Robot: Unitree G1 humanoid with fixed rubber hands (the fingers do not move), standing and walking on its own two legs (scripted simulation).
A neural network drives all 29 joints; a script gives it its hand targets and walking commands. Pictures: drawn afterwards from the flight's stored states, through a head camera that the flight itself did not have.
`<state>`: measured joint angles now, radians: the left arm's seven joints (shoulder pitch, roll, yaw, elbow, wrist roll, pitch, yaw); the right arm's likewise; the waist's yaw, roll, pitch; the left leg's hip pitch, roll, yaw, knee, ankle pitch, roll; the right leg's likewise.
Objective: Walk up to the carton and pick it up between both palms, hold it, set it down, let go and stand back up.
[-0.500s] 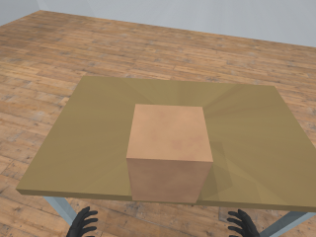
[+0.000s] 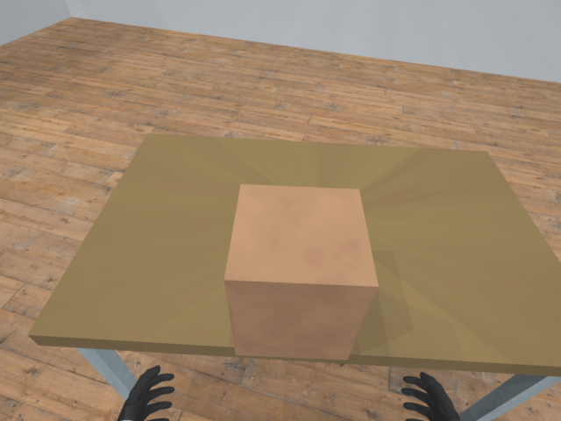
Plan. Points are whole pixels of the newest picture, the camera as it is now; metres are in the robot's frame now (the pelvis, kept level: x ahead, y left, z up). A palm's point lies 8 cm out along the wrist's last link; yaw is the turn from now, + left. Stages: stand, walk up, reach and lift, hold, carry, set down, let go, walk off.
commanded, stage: let go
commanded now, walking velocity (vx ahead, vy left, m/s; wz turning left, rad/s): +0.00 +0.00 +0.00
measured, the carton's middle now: (295, 274) +0.39 -0.02 -0.04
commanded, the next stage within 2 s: stand in 0.50 s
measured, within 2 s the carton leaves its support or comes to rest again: neither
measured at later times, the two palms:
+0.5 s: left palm out of the picture +0.16 +0.22 -0.08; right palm out of the picture +0.14 -0.23 -0.08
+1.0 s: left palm out of the picture +0.09 +0.27 -0.10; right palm out of the picture +0.08 -0.29 -0.09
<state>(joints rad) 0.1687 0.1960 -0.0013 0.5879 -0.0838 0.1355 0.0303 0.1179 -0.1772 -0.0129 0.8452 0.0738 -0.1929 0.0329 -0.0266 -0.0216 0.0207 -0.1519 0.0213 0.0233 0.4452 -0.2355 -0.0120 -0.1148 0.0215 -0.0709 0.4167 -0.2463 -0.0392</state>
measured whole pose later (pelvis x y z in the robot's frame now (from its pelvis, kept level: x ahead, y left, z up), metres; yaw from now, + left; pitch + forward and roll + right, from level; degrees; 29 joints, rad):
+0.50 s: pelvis +0.00 +0.00 +0.00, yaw +0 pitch -4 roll +0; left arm 0.17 0.20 0.00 0.59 -0.08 0.13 0.03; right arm 0.13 -0.18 -0.01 0.85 0.06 -0.19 0.04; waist -0.03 -0.02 0.02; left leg -0.15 0.02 0.02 0.45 -0.23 -0.01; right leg -0.11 0.02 -0.07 0.42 -0.24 -0.04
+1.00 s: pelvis +0.00 +0.00 +0.00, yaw +0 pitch -4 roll +0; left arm 0.32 0.31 0.00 0.71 -0.05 -0.03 0.00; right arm 0.22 -0.32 -0.01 0.85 0.04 -0.03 0.00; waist -0.03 -0.01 0.02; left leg -0.14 0.02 0.02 0.45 -0.23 -0.01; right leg -0.11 0.02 -0.07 0.42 -0.24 -0.04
